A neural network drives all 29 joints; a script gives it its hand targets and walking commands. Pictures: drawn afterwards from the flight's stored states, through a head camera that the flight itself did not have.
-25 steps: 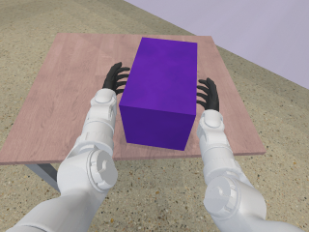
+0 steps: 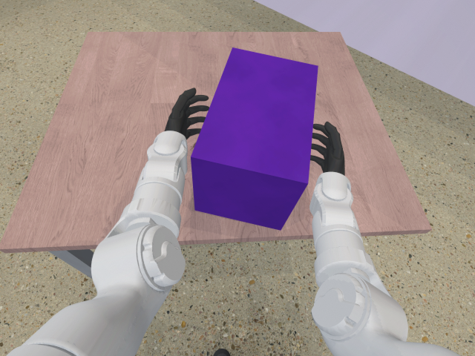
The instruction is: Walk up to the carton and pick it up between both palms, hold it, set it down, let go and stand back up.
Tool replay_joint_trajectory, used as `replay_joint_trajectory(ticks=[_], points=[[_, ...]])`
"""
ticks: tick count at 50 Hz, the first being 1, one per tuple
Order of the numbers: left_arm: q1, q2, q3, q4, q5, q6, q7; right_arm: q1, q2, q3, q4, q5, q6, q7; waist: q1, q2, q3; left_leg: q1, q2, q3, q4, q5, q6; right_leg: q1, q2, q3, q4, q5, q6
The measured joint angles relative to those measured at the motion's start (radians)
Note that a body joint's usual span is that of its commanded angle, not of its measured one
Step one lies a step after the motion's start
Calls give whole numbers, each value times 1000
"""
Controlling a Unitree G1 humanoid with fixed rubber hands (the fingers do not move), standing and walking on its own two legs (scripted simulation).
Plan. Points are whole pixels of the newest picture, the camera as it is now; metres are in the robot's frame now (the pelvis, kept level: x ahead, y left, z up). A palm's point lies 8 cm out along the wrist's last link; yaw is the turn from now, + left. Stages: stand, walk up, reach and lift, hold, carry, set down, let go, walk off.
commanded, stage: set down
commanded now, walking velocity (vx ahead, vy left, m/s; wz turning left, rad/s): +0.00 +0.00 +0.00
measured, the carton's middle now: (256, 138) +0.51 +0.04 +0.02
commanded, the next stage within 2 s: none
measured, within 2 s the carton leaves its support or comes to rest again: rests again in 0.60 s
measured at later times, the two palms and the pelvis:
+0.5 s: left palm (177, 137) +0.43 +0.18 +0.09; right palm (335, 178) +0.40 -0.09 +0.07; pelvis -0.02 -0.01 +0.00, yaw +0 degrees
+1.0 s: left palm (169, 144) +0.43 +0.19 +0.07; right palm (324, 173) +0.41 -0.08 +0.06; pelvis -0.02 +0.01 +0.00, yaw +0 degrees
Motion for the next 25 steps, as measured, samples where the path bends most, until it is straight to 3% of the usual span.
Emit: replay_joint_trajectory(ticks=[10, 17, 25], points=[[-19, 17, 21, 69, 19, -32, 15, -26, 8, -49, 29, -48, 4, -20, 3, 11, -17, -17, 9, -12, -13, 28, -7, -24, 11, -12, 8, 12, -11], [-40, 44, 83, 126, 50, -30, -7, -27, 46, -91, 21, -82, 42, -25, -17, -28, 14, 48, 8, -6, -31, 35, -10, 21, 9, -6, 27, 1, -13], [-60, 49, 108, 118, 67, -11, -19, -49, 60, -122, 11, -93, 68, -17, -13, -52, 38, 72, 1, 8, -27, 25, -4, 35, 0, 6, 47, -13, -6]])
